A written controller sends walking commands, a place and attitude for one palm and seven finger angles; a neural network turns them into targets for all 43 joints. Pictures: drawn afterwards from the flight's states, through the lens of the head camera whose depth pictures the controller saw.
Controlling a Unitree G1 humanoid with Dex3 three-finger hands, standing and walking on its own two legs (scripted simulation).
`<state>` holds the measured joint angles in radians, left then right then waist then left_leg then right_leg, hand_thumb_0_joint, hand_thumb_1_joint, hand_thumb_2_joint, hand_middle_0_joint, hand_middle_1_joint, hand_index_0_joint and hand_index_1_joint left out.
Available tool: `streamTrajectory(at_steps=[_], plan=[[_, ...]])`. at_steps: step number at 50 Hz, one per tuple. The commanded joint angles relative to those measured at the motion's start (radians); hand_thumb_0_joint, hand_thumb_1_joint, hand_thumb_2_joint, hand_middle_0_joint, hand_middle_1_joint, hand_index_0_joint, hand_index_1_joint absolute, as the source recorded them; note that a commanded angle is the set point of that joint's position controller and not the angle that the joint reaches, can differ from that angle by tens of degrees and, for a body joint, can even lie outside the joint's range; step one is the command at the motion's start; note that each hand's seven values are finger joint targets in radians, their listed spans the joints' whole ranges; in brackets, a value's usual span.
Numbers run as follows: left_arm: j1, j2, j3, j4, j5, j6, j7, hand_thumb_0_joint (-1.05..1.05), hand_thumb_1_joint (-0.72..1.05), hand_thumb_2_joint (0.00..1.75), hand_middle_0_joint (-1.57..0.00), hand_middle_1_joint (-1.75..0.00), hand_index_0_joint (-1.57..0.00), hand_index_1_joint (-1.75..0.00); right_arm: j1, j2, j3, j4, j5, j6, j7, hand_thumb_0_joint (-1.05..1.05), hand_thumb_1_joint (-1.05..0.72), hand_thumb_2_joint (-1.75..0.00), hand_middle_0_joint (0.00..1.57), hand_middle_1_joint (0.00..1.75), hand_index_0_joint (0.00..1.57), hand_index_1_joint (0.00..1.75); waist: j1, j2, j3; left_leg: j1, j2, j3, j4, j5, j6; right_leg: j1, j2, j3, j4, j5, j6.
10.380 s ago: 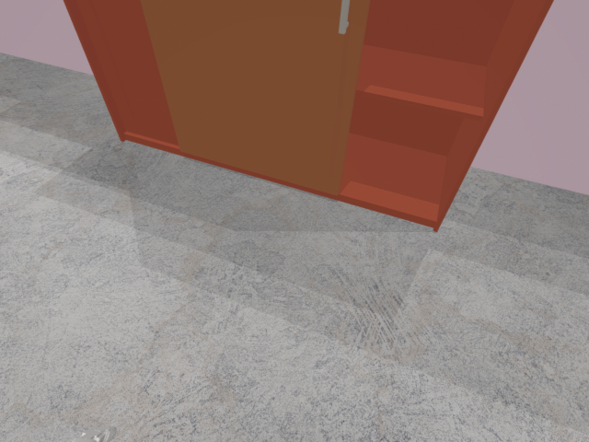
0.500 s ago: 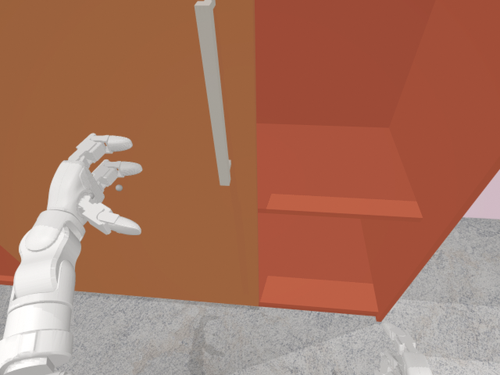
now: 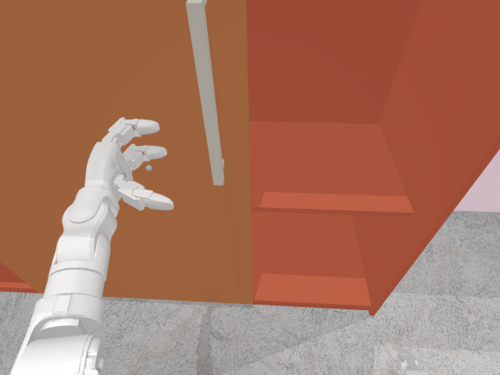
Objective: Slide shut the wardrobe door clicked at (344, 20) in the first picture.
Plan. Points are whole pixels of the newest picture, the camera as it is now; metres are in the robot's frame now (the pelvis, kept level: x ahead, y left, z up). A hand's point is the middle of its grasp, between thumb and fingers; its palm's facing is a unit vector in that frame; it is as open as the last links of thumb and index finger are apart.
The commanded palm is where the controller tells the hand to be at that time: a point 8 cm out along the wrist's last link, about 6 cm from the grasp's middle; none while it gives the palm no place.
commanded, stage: move the hooked fingers beside the handle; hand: left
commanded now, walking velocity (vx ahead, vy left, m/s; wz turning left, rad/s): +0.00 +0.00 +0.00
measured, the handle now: (211, 106) +0.50 +0.08 +0.20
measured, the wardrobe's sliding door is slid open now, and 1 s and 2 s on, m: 0.47 0.47 0.47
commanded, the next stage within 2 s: feel for the door with the fingertips in 1.18 s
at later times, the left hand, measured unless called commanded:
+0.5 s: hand (182, 146) +0.44 +0.13 +0.15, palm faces -0.03 -1.00 -0.01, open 14.0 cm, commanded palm +0.42 +0.19 +0.14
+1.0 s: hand (186, 149) +0.44 +0.12 +0.15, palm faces -0.02 -1.00 -0.01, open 14.0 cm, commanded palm +0.41 +0.18 +0.14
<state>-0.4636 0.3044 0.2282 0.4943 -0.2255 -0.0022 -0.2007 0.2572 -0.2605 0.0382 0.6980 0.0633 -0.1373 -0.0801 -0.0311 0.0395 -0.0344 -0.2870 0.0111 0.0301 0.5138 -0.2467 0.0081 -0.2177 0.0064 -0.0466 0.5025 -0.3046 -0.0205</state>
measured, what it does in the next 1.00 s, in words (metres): stands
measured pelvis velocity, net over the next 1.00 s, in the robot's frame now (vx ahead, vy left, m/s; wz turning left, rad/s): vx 0.01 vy -0.01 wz -0.03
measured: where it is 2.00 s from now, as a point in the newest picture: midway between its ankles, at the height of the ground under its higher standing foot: outside the picture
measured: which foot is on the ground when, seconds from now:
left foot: down 0.00-1.00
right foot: down 0.00-1.00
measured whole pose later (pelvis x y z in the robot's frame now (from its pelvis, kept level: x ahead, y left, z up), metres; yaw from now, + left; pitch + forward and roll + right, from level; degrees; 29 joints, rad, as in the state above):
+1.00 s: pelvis +0.01 -0.01 +0.00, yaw -1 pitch +4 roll +0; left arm -0.65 0.25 0.22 0.75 -0.16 -0.13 -0.10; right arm 0.31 -0.26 0.01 0.70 0.05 -0.08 -0.03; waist -0.06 0.04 -0.05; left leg -0.35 0.03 0.05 0.54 -0.26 0.00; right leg -0.29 0.02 -0.03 0.53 -0.32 -0.03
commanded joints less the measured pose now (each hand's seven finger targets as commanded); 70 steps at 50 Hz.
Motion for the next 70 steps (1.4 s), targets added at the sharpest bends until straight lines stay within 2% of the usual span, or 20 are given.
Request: streamTrajectory(at_steps=[1,5,6,8,9,12,18,21,24,26,29,31,37,45,48,51,56,59,62,70], plan=[[-0.449,0.232,0.073,-0.193,0.001,-0.093,0.021,0.00,-0.50,0.30,-0.30,-1.20,-0.30,-1.20,-0.045,-0.125,-0.054,-0.131,-0.003,-0.033,-0.001,0.00,-0.90,-0.90,0.20,0.30,0.20,0.30,0.007,-0.003,-0.271,0.193,-0.007,-0.038,-0.027,0.249,0.027,-0.010,0.002,0.014,-0.065,0.320,0.000],[-0.493,0.175,0.032,-0.163,-0.002,-0.116,0.024,0.00,-0.50,0.30,-0.30,-1.20,-0.30,-1.20,-0.038,-0.118,-0.058,-0.128,-0.001,-0.031,0.006,0.00,-0.90,-0.90,0.20,0.30,0.20,0.30,-0.008,-0.013,-0.277,0.209,-0.006,-0.031,-0.019,0.261,0.028,-0.030,0.008,0.016,-0.062,0.349,0.005],[-0.480,0.207,0.058,-0.131,0.003,-0.119,0.032,0.00,-0.50,0.30,-0.30,-1.20,-0.30,-1.20,-0.026,-0.126,-0.060,-0.118,-0.005,-0.025,0.006,0.00,-0.90,-0.90,0.20,0.30,0.20,0.30,-0.002,-0.048,-0.269,0.182,-0.006,-0.031,-0.020,0.254,0.028,-0.008,0.006,0.014,-0.063,0.344,0.003],[-0.527,0.163,0.017,-0.090,0.004,-0.115,0.034,0.00,-0.50,0.30,-0.30,-1.20,-0.30,-1.20,-0.025,-0.123,-0.058,-0.116,0.000,-0.019,0.007,0.00,-0.90,-0.90,0.20,0.30,0.20,0.30,-0.020,-0.034,-0.234,0.169,-0.008,-0.023,-0.022,0.210,0.029,-0.051,0.008,0.019,-0.070,0.318,0.009],[-0.561,0.186,0.030,-0.055,0.009,-0.116,0.039,0.00,-0.50,0.30,-0.30,-1.20,-0.30,-1.20,-0.017,-0.126,-0.058,-0.108,0.001,-0.016,0.007,0.00,-0.90,-0.90,0.20,0.30,0.20,0.30,-0.023,-0.037,-0.218,0.155,-0.007,-0.028,-0.023,0.187,0.028,-0.064,0.009,0.019,-0.071,0.290,0.008],[-0.597,0.219,0.061,-0.010,0.021,-0.137,0.053,0.00,-0.50,0.30,-0.30,-1.20,-0.30,-1.20,-0.002,-0.129,-0.062,-0.105,-0.003,-0.009,0.008,0.00,-0.90,-0.90,0.20,0.30,0.20,0.30,-0.018,-0.038,-0.249,0.144,-0.010,-0.020,-0.017,0.169,0.032,-0.057,0.007,0.029,-0.070,0.274,0.009],[-0.758,0.174,0.012,0.084,0.030,-0.197,0.059,0.00,-0.50,0.30,-0.30,-1.20,-0.30,-1.20,0.038,-0.128,-0.065,-0.081,-0.008,-0.008,0.016,0.00,-0.90,-0.90,0.20,0.30,0.20,0.30,-0.051,-0.030,-0.282,0.144,-0.012,-0.023,0.004,0.174,0.032,-0.084,0.011,0.033,-0.053,0.289,0.010],[-0.720,0.224,0.060,0.147,0.045,-0.215,0.067,0.00,-0.50,0.30,-0.30,-1.20,-0.30,-1.20,0.061,-0.132,-0.069,-0.079,-0.013,-0.003,0.024,0.00,-0.90,-0.90,0.20,0.30,0.20,0.30,-0.024,-0.016,-0.304,0.122,-0.014,-0.021,0.008,0.184,0.029,-0.060,0.009,0.033,-0.041,0.291,0.003],[-0.711,0.184,0.031,0.169,0.049,-0.217,0.063,0.00,-0.50,0.30,-0.30,-1.20,-0.30,-1.20,0.070,-0.129,-0.070,-0.092,-0.010,0.003,0.030,0.00,-0.90,-0.90,0.20,0.30,0.20,0.30,-0.033,-0.038,-0.298,0.111,-0.012,-0.015,0.011,0.197,0.031,-0.067,0.015,0.032,-0.034,0.325,0.008],[-0.659,0.248,0.096,0.199,0.046,-0.220,0.070,0.00,-0.50,0.30,-0.30,-1.20,-0.30,-1.20,0.084,-0.139,-0.075,-0.091,-0.014,0.012,0.030,0.00,-0.90,-0.90,0.20,0.30,0.20,0.30,-0.013,-0.088,-0.304,0.078,-0.011,-0.010,0.012,0.199,0.035,-0.034,0.014,0.034,-0.034,0.335,0.009],[-0.715,0.226,0.069,0.127,0.054,-0.235,0.070,0.00,-0.50,0.30,-0.30,-1.20,-0.30,-1.20,0.082,-0.130,-0.076,-0.107,-0.012,0.017,0.033,0.00,-0.90,-0.90,0.20,0.30,0.20,0.30,-0.028,-0.053,-0.329,0.101,-0.011,-0.003,0.012,0.215,0.037,-0.035,0.016,0.038,-0.028,0.363,0.013],[-0.685,0.236,0.076,0.094,0.058,-0.246,0.076,0.00,-0.50,0.30,-0.30,-1.20,-0.30,-1.20,0.082,-0.130,-0.079,-0.110,-0.013,0.019,0.034,0.00,-0.90,-0.90,0.20,0.30,0.20,0.30,-0.016,-0.022,-0.349,0.119,-0.008,-0.004,0.015,0.240,0.035,-0.023,0.016,0.037,-0.025,0.369,0.008],[-0.686,0.187,0.041,0.071,0.058,-0.228,0.078,0.00,-0.50,0.30,-0.30,-1.20,-0.30,-1.20,0.080,-0.127,-0.082,-0.101,-0.009,0.021,0.035,0.00,-0.90,-0.90,0.20,0.30,0.20,0.30,-0.034,-0.003,-0.329,0.151,-0.006,-0.002,0.018,0.266,0.035,-0.053,0.022,0.033,-0.029,0.395,0.009],[-0.666,0.143,0.017,0.031,0.052,-0.209,0.094,0.00,-0.50,0.30,-0.30,-1.20,-0.30,-1.20,0.066,-0.123,-0.083,-0.107,-0.011,0.020,0.039,0.00,-0.90,-0.90,0.20,0.30,0.20,0.30,-0.032,-0.047,-0.341,0.167,-0.006,-0.010,0.015,0.279,0.035,-0.043,0.021,0.023,-0.027,0.407,0.010],[-0.619,0.172,0.043,0.015,0.055,-0.204,0.102,0.00,-0.50,0.30,-0.30,-1.20,-0.30,-1.20,0.054,-0.124,-0.079,-0.117,-0.012,0.025,0.040,0.00,-0.90,-0.90,0.20,0.30,0.20,0.30,-0.016,-0.048,-0.339,0.155,-0.008,-0.006,0.011,0.291,0.036,-0.013,0.018,0.027,-0.025,0.433,0.009],[-0.620,0.148,0.015,0.028,0.056,-0.191,0.100,0.00,-0.50,0.30,-0.30,-1.20,-0.30,-1.20,0.041,-0.120,-0.075,-0.122,-0.009,0.031,0.039,0.00,-0.90,-0.90,0.20,0.30,0.20,0.30,-0.024,-0.049,-0.280,0.136,-0.010,-0.004,0.010,0.260,0.036,-0.030,0.014,0.025,-0.036,0.404,0.009],[-0.664,0.157,0.018,0.005,0.052,-0.194,0.097,0.00,-0.50,0.30,-0.30,-1.20,-0.30,-1.20,0.028,-0.118,-0.072,-0.127,-0.009,0.031,0.033,0.00,-0.90,-0.90,0.20,0.30,0.20,0.30,-0.025,-0.029,-0.302,0.155,-0.011,-0.008,0.012,0.247,0.035,-0.034,0.012,0.030,-0.037,0.385,0.007],[-0.704,0.105,-0.031,-0.004,0.046,-0.197,0.090,0.00,-0.50,0.30,-0.30,-1.20,-0.30,-1.20,0.021,-0.113,-0.070,-0.125,-0.005,0.025,0.032,0.00,-0.90,-0.90,0.20,0.30,0.20,0.30,-0.045,-0.027,-0.306,0.183,-0.010,-0.015,0.016,0.249,0.034,-0.062,0.017,0.026,-0.037,0.378,0.008],[-0.697,0.139,0.000,0.075,0.046,-0.188,0.093,0.00,-0.50,0.30,-0.30,-1.20,-0.30,-1.20,0.028,-0.122,-0.069,-0.112,-0.004,0.027,0.029,0.00,-0.90,-0.90,0.20,0.30,0.20,0.30,-0.044,-0.048,-0.266,0.146,-0.011,-0.014,0.013,0.205,0.035,-0.077,0.016,0.030,-0.045,0.342,0.009],[-0.724,0.083,-0.038,0.073,0.043,-0.203,0.102,0.00,-0.50,0.30,-0.30,-1.20,-0.30,-1.20,0.044,-0.118,-0.072,-0.109,-0.009,0.017,0.041,0.00,-0.90,-0.90,0.20,0.30,0.20,0.30,-0.046,-0.050,-0.317,0.164,-0.011,-0.026,0.019,0.233,0.031,-0.077,0.020,0.022,-0.031,0.350,0.006]])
